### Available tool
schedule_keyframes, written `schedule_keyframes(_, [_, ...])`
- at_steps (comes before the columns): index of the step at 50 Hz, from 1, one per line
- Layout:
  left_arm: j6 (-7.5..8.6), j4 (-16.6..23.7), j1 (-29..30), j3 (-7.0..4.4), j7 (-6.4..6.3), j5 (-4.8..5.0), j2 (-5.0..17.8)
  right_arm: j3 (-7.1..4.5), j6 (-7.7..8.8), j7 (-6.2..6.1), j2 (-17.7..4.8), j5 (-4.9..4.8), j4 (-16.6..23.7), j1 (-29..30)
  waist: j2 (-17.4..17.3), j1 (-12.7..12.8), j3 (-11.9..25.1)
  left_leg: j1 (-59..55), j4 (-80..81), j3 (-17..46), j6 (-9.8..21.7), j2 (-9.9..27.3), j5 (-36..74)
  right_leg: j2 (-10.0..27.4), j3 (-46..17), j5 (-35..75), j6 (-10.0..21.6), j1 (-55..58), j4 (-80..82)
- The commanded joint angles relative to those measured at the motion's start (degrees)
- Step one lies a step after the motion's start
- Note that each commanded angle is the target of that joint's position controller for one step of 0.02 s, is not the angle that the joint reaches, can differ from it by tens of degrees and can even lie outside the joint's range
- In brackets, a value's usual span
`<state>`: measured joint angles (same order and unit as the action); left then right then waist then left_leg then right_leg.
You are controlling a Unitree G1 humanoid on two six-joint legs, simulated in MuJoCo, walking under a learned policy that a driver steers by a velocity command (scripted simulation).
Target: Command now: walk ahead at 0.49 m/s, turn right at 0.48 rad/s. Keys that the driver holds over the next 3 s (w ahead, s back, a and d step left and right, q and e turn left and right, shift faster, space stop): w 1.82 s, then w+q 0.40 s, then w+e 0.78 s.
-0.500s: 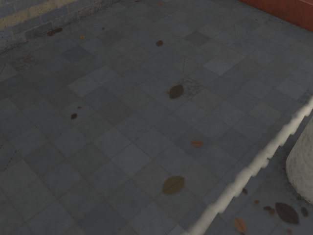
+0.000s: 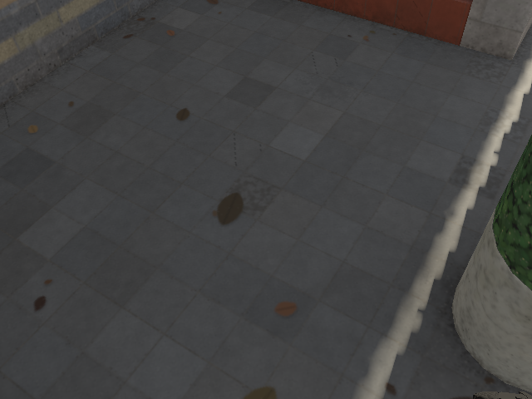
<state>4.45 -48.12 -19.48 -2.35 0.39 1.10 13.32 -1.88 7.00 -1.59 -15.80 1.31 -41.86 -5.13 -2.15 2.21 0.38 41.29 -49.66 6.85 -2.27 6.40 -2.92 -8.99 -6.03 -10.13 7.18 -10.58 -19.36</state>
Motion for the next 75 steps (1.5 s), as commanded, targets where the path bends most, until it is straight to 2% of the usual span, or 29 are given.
schedule_keyframes(1, [0.70, 3.6, -1.8, -2.29, -1.32, 0.71, 9.3, -0.11, 0.40, 0.32, -2.1, -0.68, 3.9, 3.5, 5.3, 0.4, -1.1, -6.2, 12.5, -3.4, -1.1, -3.9, 7.8, 12.8, -10.9, 4.8, 7.0, -4.9, 6.3])
schedule_keyframes(6, [-0.59, 1.7, -6.7, -1.81, -0.58, -0.11, 7.8, -0.25, 2.20, 2.36, -3.7, -0.26, 6.8, 10.6, 7.2, 4.4, -1.5, -3.8, 19.5, -4.0, 2.1, -4.6, 4.0, 16.8, -15.6, 6.4, 6.2, 7.9, 0.6])
schedule_keyframes(8, [-1.08, 1.4, -6.0, -1.96, -0.55, -0.62, 8.7, -0.70, 2.88, 2.70, -4.9, -0.50, 6.8, 8.4, 9.3, 2.9, -1.3, -6.9, 21.4, -4.9, 4.1, -5.3, -1.4, 18.1, -16.7, 11.6, 5.2, 10.3, -2.0])
schedule_keyframes(10, [-1.32, 2.3, -2.0, -1.69, -0.73, -0.92, 8.5, -2.13, 3.51, 2.26, -7.7, -0.77, 3.6, -2.5, 9.8, -3.7, 3.2, -23.4, 23.5, -5.8, 7.1, -7.2, -1.1, 14.8, -14.3, 26.4, 3.0, 7.3, -10.4])
schedule_keyframes(11, [-0.93, 3.7, -0.1, -0.84, -0.44, -1.39, 6.7, -3.08, 3.64, 1.88, -10.9, -0.70, 1.4, -13.3, 6.6, -8.6, 11.3, -39.5, 22.0, 0.6, 11.3, -0.9, 1.2, 11.8, -11.0, 27.2, 1.2, 0.2, -24.1])
schedule_keyframes(12, [-0.26, 2.4, -8.5, 0.53, 0.24, -0.32, 2.2, -4.40, 2.72, 1.88, -14.9, -0.24, -0.4, -23.1, -9.4, -9.3, 21.3, -63.9, 24.0, 23.9, 20.8, 11.8, -7.4, 2.8, -4.6, 6.4, -3.7, -19.2, -47.7])
schedule_keyframes(13, [0.67, 1.5, -12.2, 0.50, 0.33, 0.98, 4.0, -3.54, 2.15, 2.58, -10.4, -1.13, -1.9, -23.6, -15.4, -8.0, 21.6, -66.0, 32.3, 40.1, 22.6, 17.4, -16.6, 1.9, -7.0, -20.6, -4.0, -29.2, -55.9])
schedule_keyframes(14, [0.93, 2.3, -5.7, -0.70, 0.33, 1.82, 9.5, -2.51, 1.76, 2.34, -6.4, -2.06, -1.2, -18.4, -8.3, -7.7, 10.0, -57.7, 32.9, 33.3, 19.5, 15.4, -20.0, 5.7, -7.1, -17.2, -3.8, -34.3, -59.8])
schedule_keyframes(16, [1.19, 5.2, 4.0, -0.69, 0.06, 0.23, 8.4, -1.29, 1.20, 2.32, -4.7, -1.21, -0.5, -11.6, 0.4, -5.1, -1.5, -40.5, 36.7, 18.2, 17.1, 9.6, -7.7, 10.6, -2.0, -8.1, -3.7, -32.5, -55.2])
schedule_keyframes(18, [0.52, 4.9, 2.9, -0.84, 0.05, -0.44, 6.5, -0.41, 1.46, 3.00, -2.9, -0.58, -1.2, -10.3, -1.1, -2.4, -1.7, -34.8, 39.3, 10.4, 15.5, 5.5, 0.1, 13.2, -0.1, -4.3, -3.6, -27.8, -49.5])
schedule_keyframes(21, [0.06, 5.2, 2.6, 0.15, -0.45, -0.74, 2.5, -0.87, 0.94, 3.12, -5.0, -2.08, -3.4, -12.8, -1.6, -1.6, -2.0, -32.6, 41.6, 5.2, 17.0, 4.7, 8.9, 14.4, 2.9, -2.6, -5.2, -27.2, -42.3])
schedule_keyframes(30, [1.54, 11.3, 20.3, 0.47, 0.79, -0.06, 3.3, -1.46, -1.34, 1.97, -9.0, -3.06, -7.8, -19.9, -2.0, -7.1, -4.6, -40.6, 41.6, 0.9, 14.6, 5.6, 9.5, 12.1, 5.6, 14.8, -6.2, -24.4, -12.4])
schedule_keyframes(34, [2.12, 12.0, 19.4, -0.36, 2.04, -0.20, 5.3, -2.07, -3.11, 1.45, -10.3, -2.66, -8.2, -19.7, -2.5, -4.3, -2.8, -46.3, 34.7, 0.9, 13.2, 8.0, 18.6, 10.6, 6.5, 6.3, -2.9, -20.3, -9.5])
schedule_keyframes(36, [1.90, 7.9, 5.9, -2.75, 1.31, -0.70, 10.1, -1.69, -3.39, 1.63, -9.5, -1.84, -7.2, -17.4, -1.7, 2.4, 6.6, -41.4, 18.9, -3.4, 10.3, 3.0, 27.7, 9.2, 8.0, 6.4, 0.0, 0.4, -8.0])
schedule_keyframes(37, [1.86, 6.4, -4.2, -3.90, 0.52, -1.53, 14.6, -0.59, -2.94, 1.43, -6.7, -0.65, -5.7, -18.3, 4.9, 5.9, 14.6, -28.8, 0.4, -5.5, 7.9, -0.7, 11.7, 20.1, -4.9, 5.9, 4.1, 17.5, -9.1])
schedule_keyframes(38, [1.73, 5.5, -7.1, -4.69, 1.04, -2.12, 18.5, 1.47, -1.26, 1.91, 0.6, -1.83, -5.6, -26.8, 20.6, 1.8, 21.5, -6.3, -18.3, -4.5, 4.5, -10.7, -26.3, 31.4, -31.5, -6.4, 13.7, 34.9, -2.7])
schedule_keyframes(39, [1.72, 5.3, -6.4, -3.40, 1.36, -0.86, 12.2, 0.15, 0.01, 1.99, -6.1, -3.36, -6.0, -23.3, 14.7, 3.9, 17.9, 1.8, -24.8, 1.0, 5.1, -8.1, -29.5, 30.4, -35.2, -14.1, 12.7, 32.7, 2.5])
schedule_keyframes(40, [1.67, 5.9, -1.6, -2.68, 1.29, -0.31, 10.1, -0.71, 0.59, 2.05, -8.6, -4.27, -4.2, -17.3, 11.2, 3.0, 8.9, 4.7, -24.9, -0.6, 5.6, -5.0, -24.0, 28.5, -26.5, -10.7, 10.0, 24.8, 3.6])
schedule_keyframes(42, [1.81, 7.1, 5.7, -1.92, 1.73, -0.92, 8.1, -1.27, 0.08, 1.15, -8.1, -2.60, -3.8, -13.4, 2.3, -0.7, 2.1, -1.5, -19.3, -1.9, 4.0, -0.8, -15.4, 24.5, -16.2, 4.1, 7.3, 9.6, 6.6])
schedule_keyframes(46, [2.86, 4.3, 5.7, -1.99, 1.72, -1.04, 8.5, -1.47, -1.99, 1.05, -4.8, -1.70, -4.2, -16.0, 5.2, -4.5, 0.8, -7.0, -12.6, -2.5, 1.9, 1.3, -11.9, 21.7, -6.5, 18.3, 7.3, 2.0, 10.0])
schedule_keyframes(54, [0.96, 0.5, 0.3, -2.09, 0.33, -0.61, 10.3, -0.89, -1.96, 2.60, -1.9, -1.26, 0.7, -0.9, 5.9, -0.1, -3.0, -3.7, 9.6, -4.7, 2.1, 0.0, 10.5, 19.1, 2.0, 21.2, 4.6, 4.6, 11.0])
schedule_keyframes(61, [-0.99, -3.4, -5.2, -2.73, -0.45, 0.38, 12.4, -0.45, -0.48, 4.44, -2.6, -2.35, 5.8, 8.6, 6.3, 2.4, -6.0, -1.2, 19.9, -6.4, 4.5, -2.2, 0.7, 24.8, 0.1, 17.0, 4.0, 16.2, 7.3])
schedule_keyframes(65, [-1.33, -3.0, -1.8, -2.65, -1.00, -0.37, 13.1, -3.57, -0.49, 3.33, -8.6, -2.04, 0.6, -10.8, 5.8, -8.3, 7.0, -32.4, 21.8, -8.8, 9.4, -5.8, -0.1, 19.6, 4.5, 36.7, -0.6, 9.5, -15.2])
schedule_keyframes(66, [-0.64, -1.1, -4.8, -0.96, -1.03, -1.19, 8.1, -4.92, -0.81, 2.80, -13.7, -0.80, -0.7, -19.2, -2.8, -9.2, 16.7, -55.1, 20.2, 9.0, 15.7, 7.8, 1.3, 13.7, 7.5, 18.7, -3.8, -9.2, -35.8])
schedule_keyframes(67, [0.74, -2.2, -8.8, 0.42, -0.68, -1.13, 3.2, -4.95, -1.10, 3.17, -14.0, -1.05, -2.0, -22.5, -13.6, -7.8, 23.1, -65.7, 28.1, 31.8, 21.2, 16.1, -7.6, 5.6, 2.3, -23.0, -5.4, -24.5, -49.2])
schedule_keyframes(68, [1.66, -2.0, -4.2, -1.19, -0.40, 0.41, 9.6, -3.54, -0.93, 3.17, -9.1, -1.58, -1.8, -21.1, -8.0, -8.8, 17.8, -61.7, 30.4, 30.1, 18.5, 14.5, -12.2, 9.2, -2.4, -23.3, -4.3, -30.0, -54.6])
schedule_keyframes(69, [2.15, -0.4, 0.7, -1.60, -0.35, 1.26, 11.1, -3.11, -0.93, 3.04, -7.9, -1.92, -1.1, -16.1, -5.3, -7.6, 9.9, -53.2, 31.8, 22.1, 16.3, 12.8, -9.6, 12.1, -0.1, -18.0, -3.7, -32.3, -53.8])
schedule_keyframes(71, [1.76, -0.4, 3.7, -2.01, -0.88, 0.08, 10.1, -2.48, -0.95, 3.26, -5.5, -1.34, -0.4, -10.0, -1.7, -4.4, 2.9, -38.8, 35.7, 12.1, 14.8, 8.6, -1.5, 16.1, 1.7, -10.2, -4.2, -27.8, -47.8])
schedule_keyframes(75, [-0.60, -0.7, 1.8, -1.66, -0.92, -0.91, 6.2, -2.64, -0.08, 3.42, -5.9, -1.15, -1.9, -9.2, -2.0, -1.0, 0.4, -29.7, 41.7, 5.4, 16.2, 6.3, 1.9, 17.6, 2.0, -2.0, -5.8, -24.3, -42.5])
